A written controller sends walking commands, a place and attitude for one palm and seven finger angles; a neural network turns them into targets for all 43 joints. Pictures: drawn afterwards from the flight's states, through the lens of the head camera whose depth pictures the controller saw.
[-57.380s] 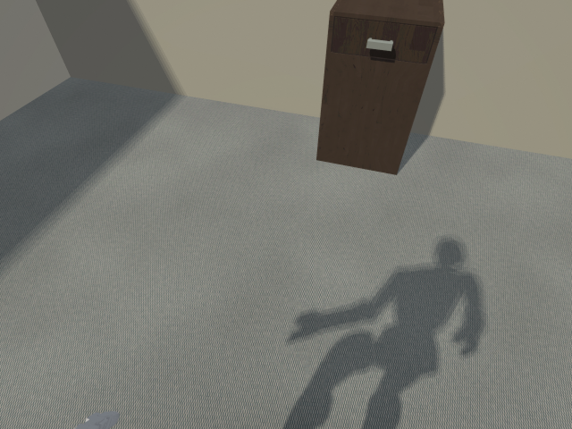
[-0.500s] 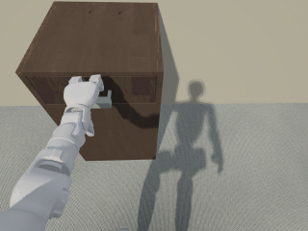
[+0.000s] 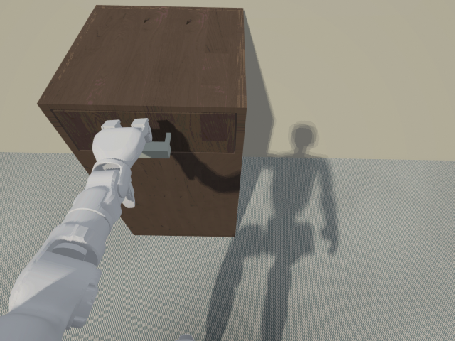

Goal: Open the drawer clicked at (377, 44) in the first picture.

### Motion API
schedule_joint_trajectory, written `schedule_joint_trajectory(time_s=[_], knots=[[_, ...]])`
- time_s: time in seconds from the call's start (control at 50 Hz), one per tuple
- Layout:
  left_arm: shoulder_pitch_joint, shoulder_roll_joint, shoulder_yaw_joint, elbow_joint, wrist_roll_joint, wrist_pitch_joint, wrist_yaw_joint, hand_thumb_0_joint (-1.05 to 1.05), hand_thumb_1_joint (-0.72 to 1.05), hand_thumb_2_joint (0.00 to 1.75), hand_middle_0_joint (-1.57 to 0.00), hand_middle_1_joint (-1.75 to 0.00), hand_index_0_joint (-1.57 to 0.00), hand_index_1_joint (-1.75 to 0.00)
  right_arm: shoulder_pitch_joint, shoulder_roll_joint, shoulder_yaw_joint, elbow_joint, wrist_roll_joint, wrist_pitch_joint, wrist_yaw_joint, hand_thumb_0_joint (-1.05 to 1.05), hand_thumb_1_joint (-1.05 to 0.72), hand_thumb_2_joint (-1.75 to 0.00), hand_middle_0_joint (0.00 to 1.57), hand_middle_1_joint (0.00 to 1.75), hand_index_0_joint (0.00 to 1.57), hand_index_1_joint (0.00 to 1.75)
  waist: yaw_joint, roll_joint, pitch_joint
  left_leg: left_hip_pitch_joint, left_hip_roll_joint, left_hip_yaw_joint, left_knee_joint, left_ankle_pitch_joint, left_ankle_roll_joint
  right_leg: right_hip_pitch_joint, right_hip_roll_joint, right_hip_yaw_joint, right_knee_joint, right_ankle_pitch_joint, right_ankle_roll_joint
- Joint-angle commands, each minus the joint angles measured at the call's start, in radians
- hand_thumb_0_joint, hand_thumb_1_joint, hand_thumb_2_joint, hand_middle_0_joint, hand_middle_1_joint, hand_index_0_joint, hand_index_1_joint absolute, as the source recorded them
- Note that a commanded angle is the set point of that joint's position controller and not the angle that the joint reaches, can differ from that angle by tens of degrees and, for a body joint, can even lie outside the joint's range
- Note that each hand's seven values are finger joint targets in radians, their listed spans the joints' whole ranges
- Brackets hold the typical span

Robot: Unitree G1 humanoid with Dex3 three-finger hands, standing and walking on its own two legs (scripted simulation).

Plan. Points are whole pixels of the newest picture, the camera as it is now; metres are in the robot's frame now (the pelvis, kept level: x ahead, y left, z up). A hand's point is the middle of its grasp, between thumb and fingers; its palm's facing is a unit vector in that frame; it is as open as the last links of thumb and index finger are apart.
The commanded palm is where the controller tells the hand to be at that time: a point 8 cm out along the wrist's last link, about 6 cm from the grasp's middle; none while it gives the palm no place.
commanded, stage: re-aim the fingers above the handle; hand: left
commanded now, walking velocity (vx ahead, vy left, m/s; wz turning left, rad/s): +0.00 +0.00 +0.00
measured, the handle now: (148, 142) +0.56 +0.18 -0.05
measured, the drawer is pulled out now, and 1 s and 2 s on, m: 0.00 0.00 0.00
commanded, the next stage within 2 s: lower the fingers behind the handle in 1.68 s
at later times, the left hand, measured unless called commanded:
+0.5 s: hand (142, 163) +0.46 +0.16 +0.01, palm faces -0.15 -0.08 -0.98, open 13.8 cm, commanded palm +0.46 +0.18 +0.07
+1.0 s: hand (154, 159) +0.46 +0.14 +0.02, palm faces -0.10 -0.12 -0.99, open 13.8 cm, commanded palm +0.46 +0.18 +0.07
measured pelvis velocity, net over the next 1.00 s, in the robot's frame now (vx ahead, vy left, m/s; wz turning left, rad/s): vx -0.01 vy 0.02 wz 0.01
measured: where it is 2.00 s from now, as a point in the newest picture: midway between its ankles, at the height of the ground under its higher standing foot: outside the picture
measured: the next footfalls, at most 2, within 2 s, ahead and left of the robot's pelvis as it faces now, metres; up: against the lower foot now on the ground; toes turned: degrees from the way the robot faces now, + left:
none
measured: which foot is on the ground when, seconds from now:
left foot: down 0.00-1.00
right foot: down 0.00-1.00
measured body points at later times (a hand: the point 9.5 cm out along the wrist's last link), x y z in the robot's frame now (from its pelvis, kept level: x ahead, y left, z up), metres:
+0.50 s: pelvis +0.00 +0.01 +0.00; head +0.08 +0.02 +0.44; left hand +0.46 +0.17 +0.06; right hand -0.01 -0.25 -0.13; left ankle +0.01 +0.11 -0.70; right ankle -0.04 -0.09 -0.70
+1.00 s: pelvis -0.01 +0.02 -0.01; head +0.08 +0.04 +0.43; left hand +0.46 +0.14 +0.07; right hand +0.03 -0.26 -0.13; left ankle +0.01 +0.11 -0.70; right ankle -0.04 -0.09 -0.70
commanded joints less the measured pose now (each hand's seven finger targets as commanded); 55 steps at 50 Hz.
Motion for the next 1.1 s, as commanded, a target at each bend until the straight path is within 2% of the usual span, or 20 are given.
schedule_joint_trajectory(time_s=[0.0,0.06,0.12,0.22,0.3,0.4,0.46,0.52,0.54,0.6,0.66,0.7,0.76,0.8,0.82,0.84,0.92,0.96,1.0,1.08], knots=[[-0.502,0.160,0.063,-0.237,0.003,-0.091,0.031,0.00,-0.50,0.30,-0.30,-1.20,-0.30,-1.20,0.104,-0.147,-0.049,-0.053,-0.011,-0.029,-0.026,0.00,-0.90,-0.90,0.20,0.30,0.20,0.30,-0.064,-0.004,-0.322,0.293,-0.030,0.008,-0.008,0.329,0.036,0.024,-0.003,0.043,-0.092,0.402,0.015],[-0.533,0.270,0.153,-0.227,0.049,-0.113,0.101,0.00,-0.50,0.30,-0.30,-1.20,-0.30,-1.20,0.104,-0.143,-0.040,-0.055,-0.012,-0.040,-0.028,0.00,-0.90,-0.90,0.20,0.30,0.20,0.30,-0.037,0.031,-0.381,0.241,-0.030,0.004,0.014,0.307,0.031,-0.007,0.000,0.046,-0.051,0.354,0.013],[-0.490,0.382,0.248,-0.146,0.078,-0.061,0.176,0.00,-0.50,0.30,-0.30,-1.20,-0.30,-1.20,0.101,-0.146,-0.030,-0.062,-0.017,-0.041,-0.027,0.00,-0.90,-0.90,0.20,0.30,0.20,0.30,-0.005,0.009,-0.412,0.158,-0.035,0.012,0.024,0.319,0.028,0.039,0.002,0.041,-0.019,0.377,0.014],[-0.454,0.379,0.220,-0.039,0.080,0.078,0.187,0.00,-0.50,0.30,-0.30,-1.20,-0.30,-1.20,0.115,-0.161,-0.028,-0.069,-0.012,-0.029,-0.013,0.00,-0.90,-0.90,0.20,0.30,0.20,0.30,-0.004,-0.012,-0.469,0.156,-0.034,0.040,0.012,0.332,0.026,0.116,0.006,0.043,-0.040,0.440,0.025],[-0.524,0.164,0.034,-0.098,0.010,0.076,0.059,0.00,-0.50,0.30,-0.30,-1.20,-0.30,-1.20,0.147,-0.166,-0.044,-0.068,-0.002,-0.039,-0.017,0.00,-0.90,-0.90,0.20,0.30,0.20,0.30,-0.078,-0.033,-0.473,0.280,-0.022,0.026,-0.012,0.353,0.032,0.105,0.011,0.037,-0.089,0.451,0.028],[-0.584,0.018,-0.077,-0.316,-0.061,-0.108,-0.064,0.00,-0.50,0.30,-0.30,-1.20,-0.30,-1.20,0.154,-0.158,-0.062,-0.032,-0.017,-0.067,-0.039,0.00,-0.90,-0.90,0.20,0.30,0.20,0.30,-0.117,0.026,-0.406,0.444,-0.006,-0.017,-0.011,0.407,0.036,-0.051,0.014,0.021,-0.100,0.373,0.021],[-0.544,0.168,0.067,-0.286,-0.004,-0.182,0.002,0.00,-0.50,0.30,-0.30,-1.20,-0.30,-1.20,0.159,-0.153,-0.051,-0.016,-0.021,-0.065,-0.042,0.00,-0.90,-0.90,0.20,0.30,0.20,0.30,-0.067,0.046,-0.356,0.373,-0.005,-0.035,0.001,0.363,0.025,-0.117,0.015,0.012,-0.063,0.293,0.009],[-0.513,0.325,0.231,-0.225,0.063,-0.159,0.145,0.00,-0.50,0.30,-0.30,-1.20,-0.30,-1.20,0.135,-0.152,-0.039,-0.022,-0.029,-0.057,-0.026,0.00,-0.90,-0.90,0.20,0.30,0.20,0.30,-0.011,0.079,-0.366,0.267,-0.012,-0.033,0.021,0.376,0.016,-0.123,0.016,0.001,-0.006,0.282,-0.005],[-0.444,0.362,0.285,-0.171,0.069,-0.118,0.190,0.00,-0.50,0.30,-0.30,-1.20,-0.30,-1.20,0.124,-0.155,-0.035,-0.023,-0.033,-0.051,-0.018,0.00,-0.90,-0.90,0.20,0.30,0.20,0.30,0.022,0.069,-0.355,0.225,-0.014,-0.030,0.024,0.381,0.010,-0.110,0.017,-0.008,0.014,0.284,-0.012],[-0.403,0.354,0.264,-0.085,0.104,0.039,0.287,0.00,-0.50,0.30,-0.30,-1.20,-0.30,-1.20,0.080,-0.157,-0.023,-0.057,-0.040,-0.033,0.000,0.00,-0.90,-0.90,0.20,0.30,0.20,0.30,0.047,0.040,-0.404,0.181,-0.024,0.008,0.023,0.400,0.005,-0.043,0.021,-0.014,0.023,0.325,-0.009],[-0.428,0.339,0.206,-0.020,0.117,0.186,0.267,0.00,-0.50,0.30,-0.30,-1.20,-0.30,-1.20,0.089,-0.169,-0.024,-0.072,-0.025,-0.005,0.008,0.00,-0.90,-0.90,0.20,0.30,0.20,0.30,0.030,0.014,-0.485,0.222,-0.020,0.027,0.004,0.404,0.004,0.038,0.023,-0.005,-0.008,0.379,0.005],[-0.498,0.235,0.112,-0.021,0.066,0.226,0.176,0.00,-0.50,0.30,-0.30,-1.20,-0.30,-1.20,0.118,-0.176,-0.038,-0.077,-0.009,0.000,0.003,0.00,-0.90,-0.90,0.20,0.30,0.20,0.30,-0.033,-0.035,-0.522,0.297,-0.009,0.020,-0.009,0.424,0.012,0.071,0.022,-0.002,-0.040,0.421,0.017],[-0.579,0.038,-0.062,-0.185,-0.049,0.162,-0.003,0.00,-0.50,0.30,-0.30,-1.20,-0.30,-1.20,0.117,-0.177,-0.057,-0.082,0.001,-0.013,-0.021,0.00,-0.90,-0.90,0.20,0.30,0.20,0.30,-0.110,-0.070,-0.522,0.436,-0.001,0.004,-0.024,0.427,0.032,0.070,0.014,0.013,-0.110,0.435,0.035],[-0.634,-0.068,-0.161,-0.286,-0.096,0.053,-0.091,0.00,-0.50,0.30,-0.30,-1.20,-0.30,-1.20,0.110,-0.166,-0.052,-0.068,0.001,-0.046,-0.043,0.00,-0.90,-0.90,0.20,0.30,0.20,0.30,-0.159,-0.058,-0.430,0.472,0.000,-0.020,-0.032,0.383,0.043,-0.003,0.006,0.011,-0.129,0.371,0.039],[-0.626,-0.087,-0.175,-0.292,-0.101,0.007,-0.106,0.00,-0.50,0.30,-0.30,-1.20,-0.30,-1.20,0.113,-0.165,-0.046,-0.048,0.000,-0.063,-0.050,0.00,-0.90,-0.90,0.20,0.30,0.20,0.30,-0.154,-0.032,-0.379,0.478,-0.001,-0.033,-0.036,0.362,0.045,-0.056,0.006,0.006,-0.129,0.329,0.038],[-0.608,-0.037,-0.139,-0.284,-0.088,-0.031,-0.110,0.00,-0.50,0.30,-0.30,-1.20,-0.30,-1.20,0.118,-0.168,-0.045,-0.030,-0.005,-0.071,-0.056,0.00,-0.90,-0.90,0.20,0.30,0.20,0.30,-0.145,-0.008,-0.314,0.473,0.001,-0.045,-0.040,0.333,0.040,-0.109,0.008,-0.001,-0.125,0.285,0.031],[-0.680,0.102,-0.012,-0.379,-0.010,-0.195,-0.030,0.00,-0.50,0.30,-0.30,-1.20,-0.30,-1.20,0.147,-0.148,-0.043,-0.011,-0.020,-0.097,-0.061,0.00,-0.90,-0.90,0.20,0.30,0.20,0.30,-0.094,0.124,-0.335,0.468,-0.001,-0.071,0.002,0.346,0.016,-0.232,0.004,-0.004,-0.050,0.222,0.006],[-0.597,0.249,0.147,-0.277,0.048,-0.199,0.074,0.00,-0.50,0.30,-0.30,-1.20,-0.30,-1.20,0.128,-0.144,-0.030,-0.019,-0.028,-0.088,-0.049,0.00,-0.90,-0.90,0.20,0.30,0.20,0.30,-0.038,0.140,-0.341,0.364,-0.005,-0.077,0.034,0.346,0.001,-0.253,0.008,-0.017,0.008,0.201,-0.010],[-0.509,0.403,0.304,-0.147,0.071,-0.110,0.184,0.00,-0.50,0.30,-0.30,-1.20,-0.30,-1.20,0.096,-0.155,-0.015,-0.028,-0.037,-0.066,-0.035,0.00,-0.90,-0.90,0.20,0.30,0.20,0.30,0.019,0.088,-0.330,0.205,-0.015,-0.058,0.042,0.335,0.001,-0.195,0.009,-0.022,0.044,0.204,-0.018],[-0.411,0.334,0.201,-0.006,0.107,0.145,0.295,0.00,-0.50,0.30,-0.30,-1.20,-0.30,-1.20,0.060,-0.158,-0.004,-0.087,-0.036,-0.018,-0.014,0.00,-0.90,-0.90,0.20,0.30,0.20,0.30,0.045,0.025,-0.443,0.158,-0.024,0.021,0.033,0.383,-0.003,-0.028,0.014,-0.016,0.033,0.325,-0.006]])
